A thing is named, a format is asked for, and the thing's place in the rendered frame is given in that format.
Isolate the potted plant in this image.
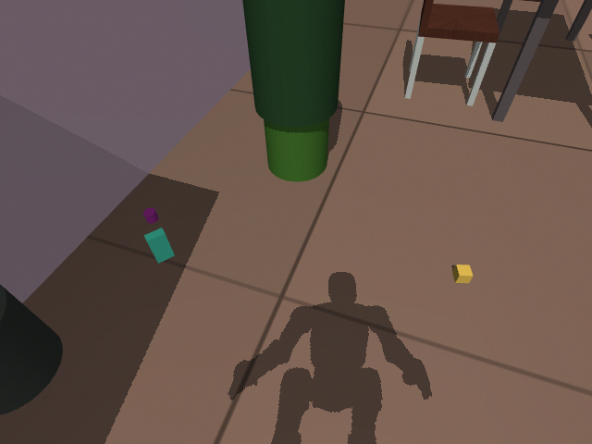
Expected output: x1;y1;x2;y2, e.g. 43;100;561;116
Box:
242;0;345;182

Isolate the chair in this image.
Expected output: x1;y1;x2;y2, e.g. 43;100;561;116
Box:
405;0;500;106

